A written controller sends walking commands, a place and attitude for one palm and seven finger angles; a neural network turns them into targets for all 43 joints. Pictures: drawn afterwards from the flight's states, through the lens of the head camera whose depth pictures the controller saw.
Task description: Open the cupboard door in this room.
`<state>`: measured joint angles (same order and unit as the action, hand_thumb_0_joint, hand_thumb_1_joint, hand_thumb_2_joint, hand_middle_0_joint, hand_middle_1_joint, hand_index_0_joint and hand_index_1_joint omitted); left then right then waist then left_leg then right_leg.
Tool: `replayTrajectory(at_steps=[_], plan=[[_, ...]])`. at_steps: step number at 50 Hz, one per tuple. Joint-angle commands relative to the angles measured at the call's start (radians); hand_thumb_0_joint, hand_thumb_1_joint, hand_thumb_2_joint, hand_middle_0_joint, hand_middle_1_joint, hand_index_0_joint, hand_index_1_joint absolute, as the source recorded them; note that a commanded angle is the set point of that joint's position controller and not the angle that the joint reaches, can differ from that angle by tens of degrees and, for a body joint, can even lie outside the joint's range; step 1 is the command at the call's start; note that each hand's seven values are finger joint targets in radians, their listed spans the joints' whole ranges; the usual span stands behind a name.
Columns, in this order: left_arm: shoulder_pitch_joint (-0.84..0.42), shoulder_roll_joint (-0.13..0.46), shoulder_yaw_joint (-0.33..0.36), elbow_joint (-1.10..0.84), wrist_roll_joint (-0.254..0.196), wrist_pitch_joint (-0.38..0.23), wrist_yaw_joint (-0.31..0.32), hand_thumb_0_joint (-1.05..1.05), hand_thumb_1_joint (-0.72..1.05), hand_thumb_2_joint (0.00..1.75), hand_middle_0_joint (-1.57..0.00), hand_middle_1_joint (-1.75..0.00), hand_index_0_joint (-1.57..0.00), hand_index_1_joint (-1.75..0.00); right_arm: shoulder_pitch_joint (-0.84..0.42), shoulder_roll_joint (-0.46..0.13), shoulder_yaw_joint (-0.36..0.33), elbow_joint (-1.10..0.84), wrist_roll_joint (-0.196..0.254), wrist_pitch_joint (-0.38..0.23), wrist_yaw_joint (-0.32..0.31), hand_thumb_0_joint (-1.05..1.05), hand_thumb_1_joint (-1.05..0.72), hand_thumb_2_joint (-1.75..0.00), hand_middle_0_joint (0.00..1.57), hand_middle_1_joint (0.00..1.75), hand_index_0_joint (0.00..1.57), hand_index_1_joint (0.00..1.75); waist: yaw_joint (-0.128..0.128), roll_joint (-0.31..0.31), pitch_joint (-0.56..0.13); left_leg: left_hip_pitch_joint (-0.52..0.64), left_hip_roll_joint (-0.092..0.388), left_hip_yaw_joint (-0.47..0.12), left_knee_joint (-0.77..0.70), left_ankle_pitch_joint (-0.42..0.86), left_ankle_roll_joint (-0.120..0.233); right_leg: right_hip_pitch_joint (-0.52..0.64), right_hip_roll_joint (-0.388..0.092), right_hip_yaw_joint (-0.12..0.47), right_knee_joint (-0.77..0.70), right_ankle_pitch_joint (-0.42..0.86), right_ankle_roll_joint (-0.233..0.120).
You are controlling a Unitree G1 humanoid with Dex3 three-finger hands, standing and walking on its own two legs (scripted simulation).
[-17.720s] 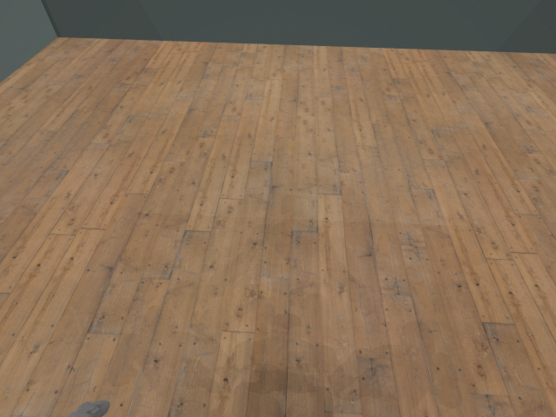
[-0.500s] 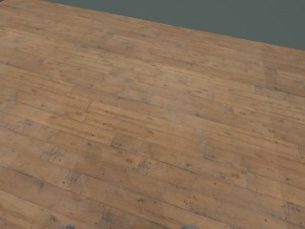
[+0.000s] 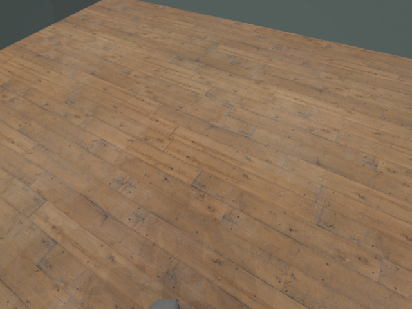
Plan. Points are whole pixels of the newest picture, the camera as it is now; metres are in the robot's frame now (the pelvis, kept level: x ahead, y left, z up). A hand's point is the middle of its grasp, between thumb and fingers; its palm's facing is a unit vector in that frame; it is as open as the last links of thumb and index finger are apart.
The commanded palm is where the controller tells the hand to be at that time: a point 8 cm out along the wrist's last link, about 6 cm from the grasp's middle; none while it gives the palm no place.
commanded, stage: turn or walk to find it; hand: left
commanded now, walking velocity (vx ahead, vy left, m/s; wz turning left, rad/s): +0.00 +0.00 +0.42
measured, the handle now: out of the picture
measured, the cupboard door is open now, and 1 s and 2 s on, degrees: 0 0 0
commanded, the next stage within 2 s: none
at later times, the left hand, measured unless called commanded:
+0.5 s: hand out of the picture +0.01 +0.27 -0.16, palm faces +0.23 -0.94 -0.25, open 7.4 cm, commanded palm none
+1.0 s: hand out of the picture -0.07 +0.18 -0.15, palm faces +0.44 -0.86 -0.27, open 7.4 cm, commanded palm none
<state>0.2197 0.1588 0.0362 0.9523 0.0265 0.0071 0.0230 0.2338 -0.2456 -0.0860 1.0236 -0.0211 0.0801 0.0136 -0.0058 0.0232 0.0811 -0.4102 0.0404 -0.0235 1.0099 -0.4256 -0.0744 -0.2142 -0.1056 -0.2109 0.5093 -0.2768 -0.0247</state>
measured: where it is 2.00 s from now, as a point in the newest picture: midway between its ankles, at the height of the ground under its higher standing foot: outside the picture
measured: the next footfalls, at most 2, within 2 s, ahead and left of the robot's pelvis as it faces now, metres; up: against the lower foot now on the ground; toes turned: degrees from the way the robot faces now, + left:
left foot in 0.14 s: +0.01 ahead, +0.15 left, +0.00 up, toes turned +8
right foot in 0.64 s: +0.04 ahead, -0.08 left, +0.00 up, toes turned +12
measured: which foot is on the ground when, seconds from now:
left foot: up 0.00-0.12, down 0.14-0.64, up 0.66-1.00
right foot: down 0.00-0.16, up 0.18-0.62, down 0.64-1.00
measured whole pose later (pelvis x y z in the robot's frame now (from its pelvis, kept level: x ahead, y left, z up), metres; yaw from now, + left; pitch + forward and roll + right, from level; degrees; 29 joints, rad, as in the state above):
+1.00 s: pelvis -0.04 -0.01 +0.00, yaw +25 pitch +0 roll +3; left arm 0.23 0.16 0.04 0.96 0.03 0.01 0.02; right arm 0.22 -0.25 -0.08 1.02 -0.02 0.08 0.01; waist 0.00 0.02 0.09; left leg -0.39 0.04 -0.02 0.98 -0.43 -0.07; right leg -0.22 -0.11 -0.22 0.51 -0.28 -0.04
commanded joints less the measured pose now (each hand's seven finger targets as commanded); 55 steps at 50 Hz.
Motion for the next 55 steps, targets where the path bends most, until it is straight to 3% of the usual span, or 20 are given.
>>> replayTrajectory(at_steps=[1, 4, 6, 7, 8, 10, 12, 15, 24, 28, 30, 31, 32, 33, 34, 36, 38, 42, 51, 55], plan=[[0.089, 0.247, 0.062, -0.022, 0.005, -0.014, 0.007, 0.0, 0.9, 0.9, -0.2, -0.3, -0.2, -0.3, -0.102, -0.028, 0.015, -0.102, 0.011, -0.039, -0.004, 0.0, -0.9, -0.9, 0.2, 0.3, 0.2, 0.3, 0.066, -0.232, -0.101, -0.029, -0.013, 0.072, -0.193, -0.058, 0.012, 0.168, -0.255, 0.178, -0.123, 0.483, -0.12], [0.059, 0.256, 0.068, -0.013, 0.004, -0.007, 0.007, 0.0, 0.9, 0.9, -0.2, -0.3, -0.2, -0.3, -0.063, -0.032, 0.018, -0.099, 0.016, -0.049, -0.008, 0.0, -0.9, -0.9, 0.2, 0.3, 0.2, 0.3, 0.033, -0.226, -0.121, 0.09, -0.021, 0.104, -0.377, 0.014, 0.027, 0.123, -0.26, 0.151, -0.062, 0.449, -0.093], [0.046, 0.237, 0.066, -0.017, -0.01, 0.003, 0.004, 0.0, 0.9, 0.9, -0.2, -0.3, -0.2, -0.3, 0.001, -0.075, 0.009, -0.086, 0.011, -0.066, -0.006, 0.0, -0.9, -0.9, 0.2, 0.3, 0.2, 0.3, -0.016, -0.111, -0.148, 0.306, 0.01, 0.078, -0.626, 0.248, 0.049, -0.019, -0.21, 0.07, 0.087, 0.297, -0.006], [0.06, 0.179, 0.058, -0.042, -0.017, 0.012, -0.002, 0.0, 0.9, 0.9, -0.2, -0.3, -0.2, -0.3, 0.026, -0.178, -0.013, -0.092, 0.002, -0.075, -0.008, 0.0, -0.9, -0.9, 0.2, 0.3, 0.2, 0.3, -0.029, 0.17, -0.158, 0.425, 0.228, -0.213, -0.686, 0.444, 0.129, -0.241, -0.084, 0.014, 0.283, -0.045, 0.068], [0.016, 0.138, 0.037, -0.075, -0.01, 0.019, -0.003, 0.0, 0.9, 0.9, -0.2, -0.3, -0.2, -0.3, 0.055, -0.245, -0.027, -0.09, 0.002, -0.064, -0.012, 0.0, -0.9, -0.9, 0.2, 0.3, 0.2, 0.3, -0.05, 0.281, -0.13, 0.387, 0.373, -0.333, -0.707, 0.645, 0.231, -0.339, -0.025, 0.062, 0.434, -0.368, 0.092], [-0.068, 0.155, 0.042, -0.067, -0.009, 0.036, 0.003, 0.0, 0.9, 0.9, -0.2, -0.3, -0.2, -0.3, 0.023, -0.204, -0.018, -0.081, -0.002, -0.065, -0.035, 0.0, -0.9, -0.9, 0.2, 0.3, 0.2, 0.3, -0.054, 0.223, -0.081, 0.291, 0.314, -0.305, -0.705, 0.583, 0.251, -0.353, -0.024, 0.176, 0.579, -0.294, 0.091], [-0.027, 0.16, 0.046, -0.034, -0.009, 0.029, -0.012, 0.0, 0.9, 0.9, -0.2, -0.3, -0.2, -0.3, -0.066, -0.161, 0.001, -0.107, -0.001, -0.072, -0.038, 0.0, -0.9, -0.9, 0.2, 0.3, 0.2, 0.3, -0.002, 0.131, -0.065, 0.293, 0.229, -0.199, -0.685, 0.62, 0.23, -0.346, -0.017, 0.183, 0.612, -0.168, 0.097], [-0.005, 0.167, 0.043, -0.019, -0.01, 0.026, -0.015, 0.0, 0.9, 0.9, -0.2, -0.3, -0.2, -0.3, -0.065, -0.148, 0.004, -0.112, 0.006, -0.079, -0.035, 0.0, -0.9, -0.9, 0.2, 0.3, 0.2, 0.3, 0.004, 0.109, -0.094, 0.314, 0.186, -0.151, -0.682, 0.664, 0.219, -0.314, -0.005, 0.18, 0.598, -0.119, 0.11], [-0.095, 0.148, 0.032, -0.081, -0.016, 0.021, -0.006, 0.0, 0.9, 0.9, -0.2, -0.3, -0.2, -0.3, -0.005, -0.151, -0.015, -0.111, -0.003, -0.068, -0.03, 0.0, -0.9, -0.9, 0.2, 0.3, 0.2, 0.3, -0.032, 0.117, -0.098, 0.319, 0.195, -0.284, -0.658, 0.631, 0.257, -0.262, 0.034, 0.188, 0.372, -0.182, 0.11], [-0.041, 0.138, 0.033, -0.076, -0.022, 0.013, -0.003, 0.0, 0.9, 0.9, -0.2, -0.3, -0.2, -0.3, -0.039, -0.15, -0.019, -0.123, -0.006, -0.061, -0.027, 0.0, -0.9, -0.9, 0.2, 0.3, 0.2, 0.3, -0.003, 0.137, -0.116, 0.22, 0.155, -0.319, -0.623, 0.608, 0.237, -0.097, 0.075, 0.169, 0.157, -0.125, 0.09], [0.028, 0.155, 0.037, -0.061, -0.021, -0.001, 0.0, 0.0, 0.9, 0.9, -0.2, -0.3, -0.2, -0.3, -0.047, -0.134, -0.019, -0.127, 0.002, -0.06, -0.025, 0.0, -0.9, -0.9, 0.2, 0.3, 0.2, 0.3, 0.033, 0.089, -0.15, 0.142, 0.105, -0.3, -0.544, 0.532, 0.187, 0.073, 0.066, 0.162, -0.086, 0.056, 0.084], [0.052, 0.201, 0.045, -0.056, -0.013, -0.013, 0.005, 0.0, 0.9, 0.9, -0.2, -0.3, -0.2, -0.3, -0.03, -0.095, -0.016, -0.128, 0.011, -0.064, -0.02, 0.0, -0.9, -0.9, 0.2, 0.3, 0.2, 0.3, 0.041, -0.021, -0.173, 0.022, 0.043, -0.239, -0.458, 0.374, 0.13, 0.216, -0.04, 0.253, -0.176, 0.117, 0.058], [0.074, 0.279, 0.06, -0.056, -0.001, -0.02, 0.013, 0.0, 0.9, 0.9, -0.2, -0.3, -0.2, -0.3, -0.023, -0.038, -0.004, -0.15, 0.015, -0.068, -0.013, 0.0, -0.9, -0.9, 0.2, 0.3, 0.2, 0.3, 0.05, -0.265, -0.169, -0.145, -0.099, -0.068, -0.268, 0.018, 0.059, 0.293, -0.28, 0.478, -0.203, 0.231, -0.038], [0.062, 0.29, 0.065, -0.07, -0.009, -0.02, 0.011, 0.0, 0.9, 0.9, -0.2, -0.3, -0.2, -0.3, -0.038, -0.074, -0.017, -0.155, 0.003, -0.049, -0.02, 0.0, -0.9, -0.9, 0.2, 0.3, 0.2, 0.3, 0.059, -0.3, -0.14, -0.137, -0.092, -0.071, -0.073, -0.167, 0.05, 0.141, -0.383, 0.537, -0.238, 0.24, -0.127], [0.013, 0.262, 0.069, -0.082, -0.011, -0.013, 0.018, 0.0, 0.9, 0.9, -0.2, -0.3, -0.2, -0.3, -0.053, -0.09, -0.024, -0.147, 0.0, -0.034, -0.019, 0.0, -0.9, -0.9, 0.2, 0.3, 0.2, 0.3, 0.043, -0.262, -0.079, -0.129, -0.065, -0.092, 0.069, -0.137, 0.056, 0.035, -0.361, 0.515, -0.259, 0.152, -0.153], [-0.078, 0.203, 0.047, -0.103, -0.011, -0.013, 0.012, 0.0, 0.9, 0.9, -0.2, -0.3, -0.2, -0.3, -0.011, -0.068, -0.024, -0.101, -0.004, -0.023, -0.005, 0.0, -0.9, -0.9, 0.2, 0.3, 0.2, 0.3, -0.012, -0.133, -0.008, -0.136, -0.039, -0.073, 0.2, -0.006, 0.045, -0.029, -0.244, 0.347, -0.239, 0.108, -0.106], [-0.081, 0.18, 0.041, -0.107, -0.01, -0.022, 0.011, 0.0, 0.9, 0.9, -0.2, -0.3, -0.2, -0.3, 0.03, -0.058, -0.018, -0.082, -0.005, -0.019, 0.001, 0.0, -0.9, -0.9, 0.2, 0.3, 0.2, 0.3, -0.018, -0.17, -0.028, -0.133, -0.028, -0.046, 0.226, 0.064, 0.027, -0.01, -0.201, 0.263, -0.233, 0.136, -0.08], [-0.013, 0.184, 0.046, -0.082, -0.008, -0.023, 0.012, 0.0, 0.9, 0.9, -0.2, -0.3, -0.2, -0.3, 0.002, -0.058, -0.015, -0.079, -0.005, -0.017, 0.001, 0.0, -0.9, -0.9, 0.2, 0.3, 0.2, 0.3, 0.01, -0.182, -0.033, -0.136, -0.007, -0.026, 0.179, 0.072, 0.005, 0.037, -0.214, 0.237, -0.235, 0.141, -0.084], [0.093, 0.246, 0.064, -0.017, 0.005, -0.014, 0.008, 0.0, 0.9, 0.9, -0.2, -0.3, -0.2, -0.3, -0.11, -0.029, 0.018, -0.101, 0.013, -0.041, -0.005, 0.0, -0.9, -0.9, 0.2, 0.3, 0.2, 0.3, 0.068, -0.223, -0.111, -0.016, -0.011, 0.072, -0.215, -0.062, 0.017, 0.173, -0.262, 0.189, -0.127, 0.463, -0.128], [0.058, 0.251, 0.068, -0.006, -0.003, -0.005, 0.006, 0.0, 0.9, 0.9, -0.2, -0.3, -0.2, -0.3, -0.041, -0.042, 0.021, -0.089, 0.014, -0.056, -0.009, 0.0, -0.9, -0.9, 0.2, 0.3, 0.2, 0.3, 0.016, -0.201, -0.146, 0.179, -0.021, 0.112, -0.504, 0.117, 0.039, 0.099, -0.245, 0.123, -0.022, 0.413, -0.064]])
